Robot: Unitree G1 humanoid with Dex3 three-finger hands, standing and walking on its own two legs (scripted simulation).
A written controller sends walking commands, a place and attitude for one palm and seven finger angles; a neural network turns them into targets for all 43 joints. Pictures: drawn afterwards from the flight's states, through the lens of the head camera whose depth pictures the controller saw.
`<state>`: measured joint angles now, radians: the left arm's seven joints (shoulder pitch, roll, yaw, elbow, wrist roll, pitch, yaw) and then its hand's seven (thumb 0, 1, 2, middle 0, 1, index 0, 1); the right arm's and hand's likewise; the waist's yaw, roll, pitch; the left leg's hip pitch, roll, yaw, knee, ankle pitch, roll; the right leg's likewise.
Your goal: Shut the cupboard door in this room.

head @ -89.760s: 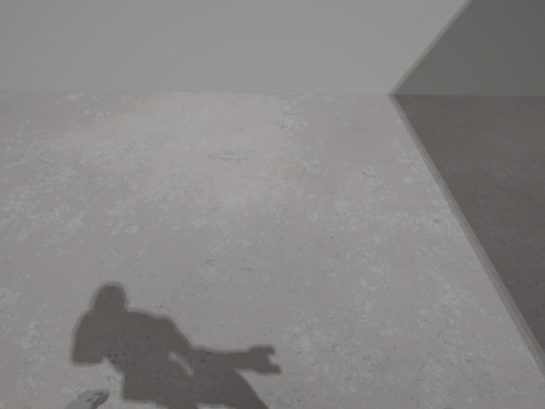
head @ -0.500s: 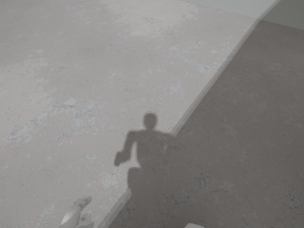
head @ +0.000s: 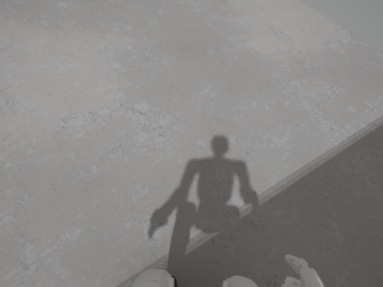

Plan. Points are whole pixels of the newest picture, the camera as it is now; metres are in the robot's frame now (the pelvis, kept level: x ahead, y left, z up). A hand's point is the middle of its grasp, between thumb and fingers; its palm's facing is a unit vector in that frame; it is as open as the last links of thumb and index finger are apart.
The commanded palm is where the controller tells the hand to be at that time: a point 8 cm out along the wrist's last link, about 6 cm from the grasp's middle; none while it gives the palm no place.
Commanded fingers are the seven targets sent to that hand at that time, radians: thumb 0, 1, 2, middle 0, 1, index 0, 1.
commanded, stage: turn to face it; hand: left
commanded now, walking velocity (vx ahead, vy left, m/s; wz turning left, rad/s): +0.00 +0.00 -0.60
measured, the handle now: out of the picture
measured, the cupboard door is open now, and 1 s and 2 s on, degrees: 37 37 37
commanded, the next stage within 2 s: none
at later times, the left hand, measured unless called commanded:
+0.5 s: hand (137, 278) +0.14 +0.13 -0.15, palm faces -0.17 -0.96 -0.22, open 7.4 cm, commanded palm none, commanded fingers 0.00 0.90 0.90 -0.20 -0.30 -0.20 -0.30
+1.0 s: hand (135, 220) +0.27 +0.16 -0.15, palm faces -0.44 -0.87 -0.22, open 7.4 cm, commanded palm none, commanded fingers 0.00 0.90 0.90 -0.20 -0.30 -0.20 -0.30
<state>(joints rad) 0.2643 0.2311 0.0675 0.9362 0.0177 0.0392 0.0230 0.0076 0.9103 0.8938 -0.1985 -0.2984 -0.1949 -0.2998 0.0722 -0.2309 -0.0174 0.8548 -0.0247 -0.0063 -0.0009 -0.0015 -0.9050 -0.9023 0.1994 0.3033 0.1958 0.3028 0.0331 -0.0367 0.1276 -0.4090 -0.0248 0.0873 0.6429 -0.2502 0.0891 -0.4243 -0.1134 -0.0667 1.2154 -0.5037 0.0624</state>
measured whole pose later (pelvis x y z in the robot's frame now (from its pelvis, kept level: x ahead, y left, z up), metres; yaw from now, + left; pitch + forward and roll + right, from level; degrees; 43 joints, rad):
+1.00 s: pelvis +0.08 +0.01 +0.02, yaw -31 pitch +0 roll -2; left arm 0.18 0.28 0.11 0.88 0.02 0.09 -0.03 0.00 0.91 0.89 -0.20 -0.30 -0.19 -0.30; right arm 0.21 -0.17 -0.01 0.90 -0.03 0.01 -0.03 0.00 -0.90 -0.90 0.20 0.30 0.20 0.30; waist 0.01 -0.02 0.08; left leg -0.24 0.11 0.14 0.49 -0.24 0.01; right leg -0.46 -0.01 -0.01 1.08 -0.44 0.05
